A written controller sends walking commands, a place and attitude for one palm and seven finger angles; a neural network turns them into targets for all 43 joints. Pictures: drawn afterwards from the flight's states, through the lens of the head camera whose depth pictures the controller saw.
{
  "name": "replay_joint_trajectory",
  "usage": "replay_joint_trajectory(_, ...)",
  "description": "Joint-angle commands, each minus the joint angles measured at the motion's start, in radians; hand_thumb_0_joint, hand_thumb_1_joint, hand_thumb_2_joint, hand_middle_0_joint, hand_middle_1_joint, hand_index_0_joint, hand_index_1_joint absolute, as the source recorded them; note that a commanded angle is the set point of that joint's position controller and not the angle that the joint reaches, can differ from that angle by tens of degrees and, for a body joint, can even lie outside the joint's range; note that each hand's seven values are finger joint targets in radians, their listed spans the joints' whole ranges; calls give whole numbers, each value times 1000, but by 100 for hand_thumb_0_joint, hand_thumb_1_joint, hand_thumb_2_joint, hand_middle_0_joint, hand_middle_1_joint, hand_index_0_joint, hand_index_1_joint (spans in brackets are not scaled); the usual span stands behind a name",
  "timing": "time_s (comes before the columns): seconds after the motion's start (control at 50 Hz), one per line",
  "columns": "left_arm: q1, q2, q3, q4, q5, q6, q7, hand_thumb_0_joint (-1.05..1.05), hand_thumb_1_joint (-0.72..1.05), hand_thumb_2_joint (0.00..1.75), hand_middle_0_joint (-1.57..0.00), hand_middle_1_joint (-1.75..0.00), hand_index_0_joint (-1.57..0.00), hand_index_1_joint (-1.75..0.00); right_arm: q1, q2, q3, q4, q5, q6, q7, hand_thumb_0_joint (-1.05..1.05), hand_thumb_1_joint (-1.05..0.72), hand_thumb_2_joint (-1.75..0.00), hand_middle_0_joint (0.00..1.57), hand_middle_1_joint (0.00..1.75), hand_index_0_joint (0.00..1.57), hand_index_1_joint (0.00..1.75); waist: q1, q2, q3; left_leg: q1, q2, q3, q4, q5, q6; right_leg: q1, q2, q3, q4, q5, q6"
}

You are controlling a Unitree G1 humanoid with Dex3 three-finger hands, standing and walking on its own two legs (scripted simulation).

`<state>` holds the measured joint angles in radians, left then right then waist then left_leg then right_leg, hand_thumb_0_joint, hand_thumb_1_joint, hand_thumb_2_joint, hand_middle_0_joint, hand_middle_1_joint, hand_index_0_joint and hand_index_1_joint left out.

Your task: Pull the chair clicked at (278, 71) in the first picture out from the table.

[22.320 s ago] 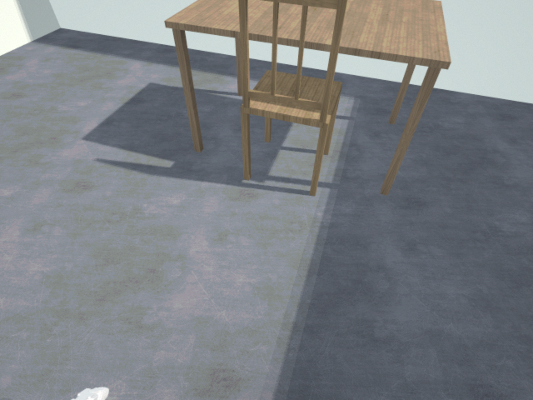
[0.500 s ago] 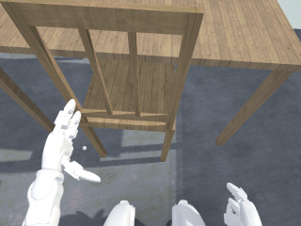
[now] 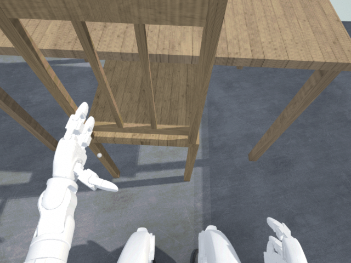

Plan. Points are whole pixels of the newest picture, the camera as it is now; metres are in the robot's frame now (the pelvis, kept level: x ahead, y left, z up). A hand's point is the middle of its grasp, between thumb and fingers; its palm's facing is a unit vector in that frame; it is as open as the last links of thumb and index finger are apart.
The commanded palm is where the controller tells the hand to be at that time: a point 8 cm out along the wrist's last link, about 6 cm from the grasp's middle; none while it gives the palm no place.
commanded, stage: aim the fingers beside a spindle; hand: left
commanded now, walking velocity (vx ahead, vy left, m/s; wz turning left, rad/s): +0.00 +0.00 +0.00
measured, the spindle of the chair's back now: (105, 87) +0.51 +0.18 +0.05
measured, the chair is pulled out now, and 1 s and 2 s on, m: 0.00 0.00 0.00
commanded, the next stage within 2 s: none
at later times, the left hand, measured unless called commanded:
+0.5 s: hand (101, 150) +0.36 +0.18 +0.01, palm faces -0.04 -1.00 -0.03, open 16.9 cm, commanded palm +0.34 +0.23 +0.02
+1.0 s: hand (99, 153) +0.35 +0.17 +0.02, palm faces -0.05 -1.00 -0.04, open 16.9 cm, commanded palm +0.33 +0.22 +0.01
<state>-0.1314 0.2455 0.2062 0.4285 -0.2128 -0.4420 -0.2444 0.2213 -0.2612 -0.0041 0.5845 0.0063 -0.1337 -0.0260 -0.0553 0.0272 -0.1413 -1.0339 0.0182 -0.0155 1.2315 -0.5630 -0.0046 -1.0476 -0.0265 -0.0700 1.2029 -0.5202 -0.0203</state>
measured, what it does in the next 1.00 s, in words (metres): stands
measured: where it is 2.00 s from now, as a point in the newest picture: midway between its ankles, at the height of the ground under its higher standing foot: outside the picture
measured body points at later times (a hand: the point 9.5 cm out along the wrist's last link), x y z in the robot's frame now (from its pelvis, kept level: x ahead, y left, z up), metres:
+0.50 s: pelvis +0.00 +0.01 -0.01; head +0.12 +0.01 +0.43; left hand +0.36 +0.23 +0.01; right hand +0.12 -0.25 -0.12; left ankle +0.01 +0.12 -0.63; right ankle +0.03 -0.11 -0.63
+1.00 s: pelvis -0.01 +0.02 -0.01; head +0.11 +0.02 +0.43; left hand +0.34 +0.23 +0.03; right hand +0.13 -0.23 -0.12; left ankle +0.01 +0.12 -0.63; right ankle +0.03 -0.11 -0.63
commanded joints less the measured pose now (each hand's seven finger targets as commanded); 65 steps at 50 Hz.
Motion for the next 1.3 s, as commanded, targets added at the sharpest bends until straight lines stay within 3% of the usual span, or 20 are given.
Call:
replay_joint_trajectory(0.0,-215,162,63,-196,-19,-71,0,0,-50,30,-6,-8,-6,-8,36,-140,-54,-115,8,-39,-9,0,-90,-90,20,30,20,30,-2,6,-394,146,-21,5,-135,317,26,307,9,67,-159,315,2)
replay_joint_trajectory(0.12,-307,135,37,-122,4,-91,21,0,-50,30,-6,-8,-6,-8,49,-141,-55,-96,3,-32,-6,0,-90,-90,20,30,20,30,-25,-13,-378,124,-20,4,-115,282,29,248,11,63,-149,269,3)
replay_joint_trajectory(0.14,-324,163,62,-117,4,-93,24,0,-50,30,-6,-8,-6,-8,53,-145,-55,-91,1,-30,-6,0,-90,-90,20,30,20,30,-19,-22,-390,111,-19,1,-113,280,27,259,11,64,-140,269,3)
replay_joint_trajectory(0.28,-241,155,65,-132,10,-88,27,0,-50,30,-6,-8,-6,-8,59,-139,-58,-117,2,-7,12,0,-90,-90,20,30,20,30,11,18,-469,167,-19,-1,-128,375,22,290,14,51,-116,353,-4)
replay_joint_trajectory(0.38,-286,158,67,-116,9,-83,41,0,-50,30,-6,-8,-6,-8,56,-144,-56,-113,4,6,12,0,-90,-90,20,30,20,30,-16,-26,-393,122,-18,-2,-128,292,24,251,18,51,-135,278,2)
replay_joint_trajectory(0.48,-349,142,34,-156,21,-116,43,0,-50,30,-6,-8,-6,-8,56,-144,-56,-110,1,1,9,0,-90,-90,20,30,20,30,-20,41,-409,180,-16,-16,-130,296,20,198,19,42,-126,243,-7)
replay_joint_trajectory(0.54,-356,92,-26,-175,24,-117,42,0,-50,30,-6,-8,-6,-8,59,-144,-60,-104,0,-1,10,0,-90,-90,20,30,20,30,-29,56,-431,241,-9,-30,-132,342,16,170,19,30,-121,258,-9)
replay_joint_trajectory(0.62,-252,71,-35,-144,25,-82,48,0,-50,30,-6,-8,-6,-8,59,-145,-63,-112,1,9,19,0,-90,-90,20,30,20,30,-11,35,-422,247,-9,-36,-144,372,10,176,18,18,-120,271,-10)
replay_joint_trajectory(0.68,-217,119,28,-96,34,-69,70,0,-50,30,-6,-8,-6,-8,54,-148,-58,-123,2,28,23,0,-90,-90,20,30,20,30,-1,-25,-374,173,-15,-25,-144,327,14,191,20,22,-118,260,-9)
replay_joint_trajectory(0.76,-250,151,61,-157,40,-104,97,0,-50,30,-6,-8,-6,-8,40,-138,-55,-143,-1,35,25,0,-90,-90,20,30,20,30,11,-10,-386,159,-19,-21,-141,315,16,213,23,30,-109,260,-12)
replay_joint_trajectory(0.78,-273,152,56,-203,41,-121,98,0,-50,30,-6,-8,-6,-8,37,-135,-54,-144,-4,34,26,0,-90,-90,20,30,20,30,14,27,-407,187,-19,-21,-144,330,13,214,21,33,-109,266,-13)
replay_joint_trajectory(0.84,-272,121,13,-252,33,-143,86,0,-50,30,-6,-8,-6,-8,37,-132,-54,-138,-5,24,25,0,-90,-90,20,30,20,30,0,47,-433,235,-13,-25,-138,355,13,207,23,33,-115,274,-12)
replay_joint_trajectory(0.9,-315,61,-64,-210,30,-128,54,0,-50,30,-6,-8,-6,-8,41,-139,-55,-115,-1,17,16,0,-90,-90,20,30,20,30,-42,29,-390,227,-9,-36,-129,318,16,151,24,26,-121,240,-8)
replay_joint_trajectory(1.0,-304,23,-102,-92,36,-63,35,0,-50,30,-6,-8,-6,-8,44,-153,-58,-110,9,24,11,0,-90,-90,20,30,20,30,-41,0,-330,178,-13,-44,-136,245,16,104,19,16,-126,173,-11)
replay_joint_trajectory(1.04,-327,42,-75,-89,41,-57,53,0,-50,30,-6,-8,-6,-8,44,-150,-59,-113,6,28,11,0,-90,-90,20,30,20,30,-31,-12,-342,170,-17,-41,-132,236,17,107,18,19,-123,167,-11)
replay_joint_trajectory(1.12,-362,194,86,-181,46,-104,109,0,-50,30,-6,-8,-6,-8,34,-137,-51,-132,-6,35,10,0,-90,-90,20,30,20,30,21,22,-447,163,-26,-21,-121,295,18,211,18,42,-101,235,-12)
replay_joint_trajectory(1.16,-354,243,126,-220,53,-129,129,0,-50,30,-6,-8,-6,-8,34,-130,-48,-142,-10,36,12,0,-90,-90,20,30,20,30,37,49,-489,177,-27,-20,-120,344,16,252,21,47,-87,284,-14)
replay_joint_trajectory(1.2,-347,185,80,-214,48,-133,125,0,-50,30,-6,-8,-6,-8,33,-121,-45,-135,-11,35,18,0,-90,-90,20,30,20,30,10,26,-481,181,-24,-12,-114,352,19,261,21,51,-100,312,-6)
replay_joint_trajectory(1.22,-313,188,88,-201,46,-130,117,0,-50,30,-6,-8,-6,-8,39,-125,-48,-130,-9,34,19,0,-90,-90,20,30,20,30,15,31,-484,178,-23,-8,-115,360,18,272,23,54,-101,326,-7)
replay_joint_trajectory(1.28,-246,75,-22,-113,32,-86,60,0,-50,30,-6,-8,-6,-8,49,-132,-51,-125,2,32,22,0,-90,-90,20,30,20,30,-24,-20,-421,155,-20,-4,-117,330,22,252,26,46,-127,317,-4)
